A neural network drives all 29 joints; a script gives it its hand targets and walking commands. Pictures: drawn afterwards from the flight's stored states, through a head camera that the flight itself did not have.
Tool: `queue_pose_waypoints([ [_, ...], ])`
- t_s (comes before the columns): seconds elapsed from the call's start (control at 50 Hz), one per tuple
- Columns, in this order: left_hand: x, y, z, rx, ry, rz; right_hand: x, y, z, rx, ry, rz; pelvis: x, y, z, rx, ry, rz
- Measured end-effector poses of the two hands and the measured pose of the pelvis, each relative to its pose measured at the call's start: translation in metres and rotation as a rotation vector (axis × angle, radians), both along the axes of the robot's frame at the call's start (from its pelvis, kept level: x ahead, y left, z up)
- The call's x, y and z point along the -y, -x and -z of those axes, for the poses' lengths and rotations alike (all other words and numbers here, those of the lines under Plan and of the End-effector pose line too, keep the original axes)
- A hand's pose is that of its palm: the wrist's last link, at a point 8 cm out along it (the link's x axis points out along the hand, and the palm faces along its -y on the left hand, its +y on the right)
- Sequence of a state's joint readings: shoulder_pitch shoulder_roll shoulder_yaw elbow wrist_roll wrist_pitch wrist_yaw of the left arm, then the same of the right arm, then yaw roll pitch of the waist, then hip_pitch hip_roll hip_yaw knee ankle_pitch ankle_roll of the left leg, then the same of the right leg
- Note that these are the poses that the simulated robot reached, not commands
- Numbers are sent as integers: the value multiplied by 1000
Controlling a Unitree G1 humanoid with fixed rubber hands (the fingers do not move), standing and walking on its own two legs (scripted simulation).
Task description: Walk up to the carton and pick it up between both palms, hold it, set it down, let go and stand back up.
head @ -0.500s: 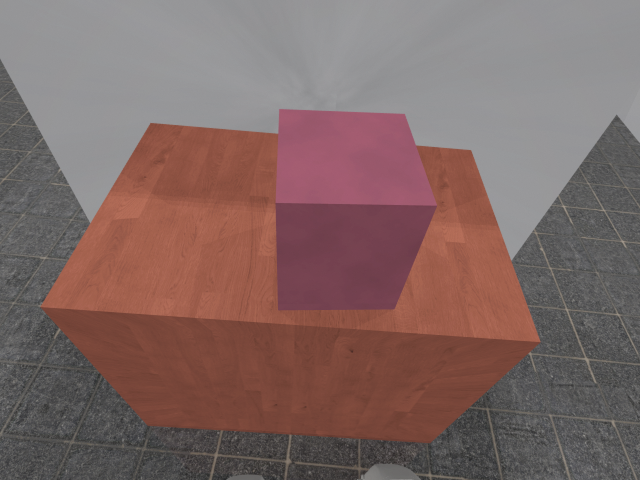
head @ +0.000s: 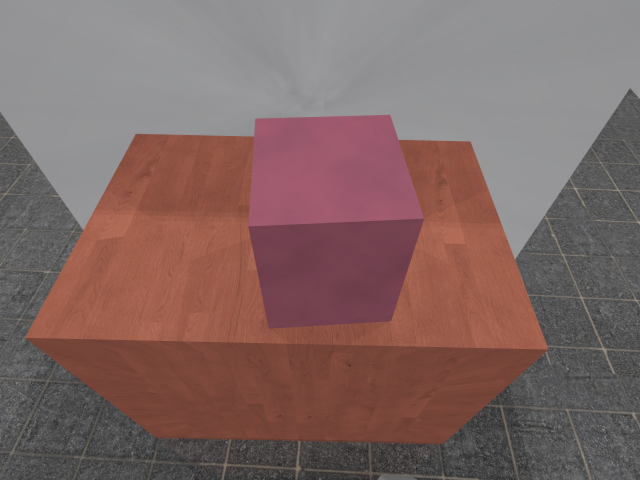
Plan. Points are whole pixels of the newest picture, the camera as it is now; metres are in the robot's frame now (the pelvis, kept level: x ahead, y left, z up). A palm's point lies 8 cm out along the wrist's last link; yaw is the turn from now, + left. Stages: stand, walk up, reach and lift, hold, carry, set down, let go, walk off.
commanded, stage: walk up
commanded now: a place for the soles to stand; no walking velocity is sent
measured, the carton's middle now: (327, 225) +0.46 +0.01 +0.02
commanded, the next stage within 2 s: reach and lift in 0.96 s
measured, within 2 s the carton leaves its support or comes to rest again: neither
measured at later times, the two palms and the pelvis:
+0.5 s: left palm out of the picture +0.06 +0.30 -0.11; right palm out of the picture +0.05 -0.31 -0.11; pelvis +0.00 +0.00 +0.00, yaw +0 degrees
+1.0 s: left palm out of the picture +0.07 +0.32 -0.11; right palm out of the picture +0.06 -0.30 -0.11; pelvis +0.01 +0.01 +0.00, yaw -1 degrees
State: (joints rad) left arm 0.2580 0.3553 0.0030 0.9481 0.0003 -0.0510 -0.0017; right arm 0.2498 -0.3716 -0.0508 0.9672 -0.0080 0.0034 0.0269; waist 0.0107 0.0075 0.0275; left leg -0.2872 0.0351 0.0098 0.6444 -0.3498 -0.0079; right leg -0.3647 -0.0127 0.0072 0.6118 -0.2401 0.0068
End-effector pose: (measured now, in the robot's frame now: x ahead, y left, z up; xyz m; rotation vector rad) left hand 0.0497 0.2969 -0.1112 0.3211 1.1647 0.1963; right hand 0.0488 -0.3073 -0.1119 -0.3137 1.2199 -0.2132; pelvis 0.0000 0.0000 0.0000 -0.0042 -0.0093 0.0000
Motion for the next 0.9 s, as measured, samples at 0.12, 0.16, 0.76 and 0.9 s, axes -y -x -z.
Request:
queue_pose_waypoints([
  [0.12, -10, -6, -3, 3, -20, 9, -2, -5, -1, 12, 1, -4, -2, -2, 0, -4, 1, 1],
  [0.16, -11, -7, -4, 6, -25, 11, -1, -6, -1, 16, 1, -4, -1, -2, 0, -3, 1, 1],
  [0.76, -19, -11, -4, -6, -30, 15, -6, -2, -1, -9, 9, -2, -7, -4, 0, -8, 4, 10],
  [0.9, -25, -15, -5, -11, -41, 20, -7, -6, -1, -13, 11, -3, -8, -8, -1, -14, 5, 10],
])
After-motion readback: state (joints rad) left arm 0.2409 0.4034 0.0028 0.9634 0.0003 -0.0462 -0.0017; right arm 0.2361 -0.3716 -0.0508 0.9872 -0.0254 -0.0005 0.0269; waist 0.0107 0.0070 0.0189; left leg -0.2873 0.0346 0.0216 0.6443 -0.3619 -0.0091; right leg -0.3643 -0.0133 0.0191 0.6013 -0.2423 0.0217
